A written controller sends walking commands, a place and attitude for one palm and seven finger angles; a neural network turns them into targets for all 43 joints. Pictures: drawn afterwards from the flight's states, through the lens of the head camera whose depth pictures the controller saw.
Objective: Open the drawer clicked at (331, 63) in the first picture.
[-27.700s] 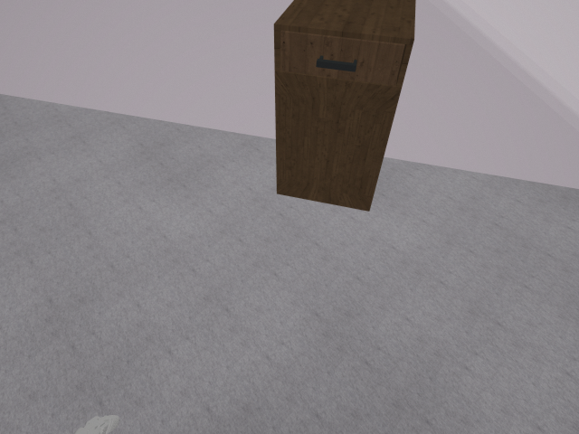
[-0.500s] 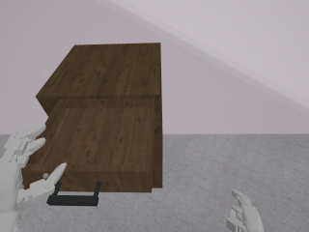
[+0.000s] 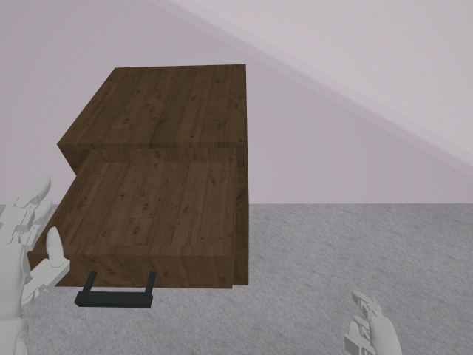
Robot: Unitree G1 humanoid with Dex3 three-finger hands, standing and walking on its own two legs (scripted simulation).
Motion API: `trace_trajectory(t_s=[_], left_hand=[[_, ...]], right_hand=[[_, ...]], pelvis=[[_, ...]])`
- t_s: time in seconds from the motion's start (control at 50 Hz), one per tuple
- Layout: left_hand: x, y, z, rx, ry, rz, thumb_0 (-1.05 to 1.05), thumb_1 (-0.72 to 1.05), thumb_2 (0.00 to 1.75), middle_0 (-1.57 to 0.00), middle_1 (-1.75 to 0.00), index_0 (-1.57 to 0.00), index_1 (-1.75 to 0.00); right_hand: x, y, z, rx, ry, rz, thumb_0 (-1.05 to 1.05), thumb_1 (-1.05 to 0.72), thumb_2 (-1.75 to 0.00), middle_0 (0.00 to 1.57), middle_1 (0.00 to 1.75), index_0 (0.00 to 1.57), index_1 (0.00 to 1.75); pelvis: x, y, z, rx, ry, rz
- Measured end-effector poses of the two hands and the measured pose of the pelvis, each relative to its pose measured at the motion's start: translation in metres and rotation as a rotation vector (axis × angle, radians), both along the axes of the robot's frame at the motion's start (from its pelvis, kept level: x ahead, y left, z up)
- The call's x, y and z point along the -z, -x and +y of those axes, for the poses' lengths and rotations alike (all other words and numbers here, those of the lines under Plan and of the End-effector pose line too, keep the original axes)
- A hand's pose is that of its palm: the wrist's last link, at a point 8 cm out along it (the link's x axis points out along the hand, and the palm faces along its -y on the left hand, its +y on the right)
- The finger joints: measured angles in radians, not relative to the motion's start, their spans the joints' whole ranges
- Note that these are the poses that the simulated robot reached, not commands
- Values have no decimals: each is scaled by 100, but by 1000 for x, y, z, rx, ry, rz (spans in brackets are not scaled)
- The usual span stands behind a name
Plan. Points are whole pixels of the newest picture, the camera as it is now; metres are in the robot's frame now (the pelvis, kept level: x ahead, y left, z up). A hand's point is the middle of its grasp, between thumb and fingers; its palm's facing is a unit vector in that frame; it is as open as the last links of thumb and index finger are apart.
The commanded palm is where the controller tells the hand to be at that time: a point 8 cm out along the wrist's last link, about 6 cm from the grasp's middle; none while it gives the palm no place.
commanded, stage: step back with the hand held close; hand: left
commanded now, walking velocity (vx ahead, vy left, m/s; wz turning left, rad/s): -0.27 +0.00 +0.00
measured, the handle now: (118, 288) +0.24 +0.27 -0.05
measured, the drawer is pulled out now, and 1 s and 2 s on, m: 0.30 0.30 0.30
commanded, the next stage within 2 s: stop stepping back and stand still in 1.24 s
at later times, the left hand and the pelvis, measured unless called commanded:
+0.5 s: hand (24, 297) +0.14 +0.27 +0.15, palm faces +0.33 -0.81 -0.49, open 7.4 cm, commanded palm +0.08 +0.31 +0.17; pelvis -0.05 +0.02 -0.01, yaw +1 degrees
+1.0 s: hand out of the picture +0.07 +0.24 +0.17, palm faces +0.31 -0.82 -0.48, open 7.4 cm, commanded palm +0.00 +0.29 +0.17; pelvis -0.13 +0.01 -0.01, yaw +0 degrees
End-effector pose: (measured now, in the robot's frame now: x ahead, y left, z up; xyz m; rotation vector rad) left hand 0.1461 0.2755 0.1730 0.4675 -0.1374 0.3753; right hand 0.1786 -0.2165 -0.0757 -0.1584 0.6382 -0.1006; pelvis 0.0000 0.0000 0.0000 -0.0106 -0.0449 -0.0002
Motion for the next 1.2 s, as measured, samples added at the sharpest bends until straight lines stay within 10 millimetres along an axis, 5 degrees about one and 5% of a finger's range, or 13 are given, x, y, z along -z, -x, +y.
trace_trajectory(t_s=[0.22, 0.4, 0.56, 0.66, 0.84, 1.02, 1.2], left_hand=[[13, 10, 13, 63, -38, 92, 1, 89, 90, -21, -30, -21, -30], [4, 27, 33, 77, -86, 39, 1, 89, 90, -21, -30, -21, -30], [-1, 51, 23, 69, -99, -25, 1, 89, 90, -21, -30, -21, -30], [3, 69, 19, 75, -61, -48, 1, 89, 90, -21, -30, -21, -30], [7, 91, 43, 19, -70, -34, 1, 89, 90, -21, -30, -21, -30], [-13, 114, 2, 128, -106, -42, 1, 89, 90, -21, -30, -21, -30], [-9, 169, -39, 177, -133, 43, 1, 89, 90, -22, -30, -21, -30]], right_hand=[[7, 21, -5, 45, 73, 128, 1, -90, -90, 21, 30, 20, 30], [-3, 29, 14, 38, 95, 100, 1, -90, -90, 21, 30, 20, 30], [-4, 38, 27, -33, 53, 31, 1, -90, -90, 21, 30, 20, 30], [3, 57, 18, -24, 75, 64, 1, -90, -90, 21, 30, 20, 30], [1, 96, 21, -12, 127, 124, 1, -90, -90, 21, 30, 20, 30], [1, 127, 25, -37, 17, 65, 1, -90, -90, 21, 30, 20, 30], [11, 181, -28, 19, -2, 98, 1, -90, -90, 21, 30, 20, 30]], pelvis=[[3, 17, 17, -18, 10, 86], [7, 35, 29, -14, -4, 90], [12, 57, 21, -20, 5, 91], [16, 70, 21, -39, 26, 92], [10, 95, 27, -53, 19, 108], [6, 135, 8, 9, 14, 117], [7, 191, -24, 7, -8, 112]])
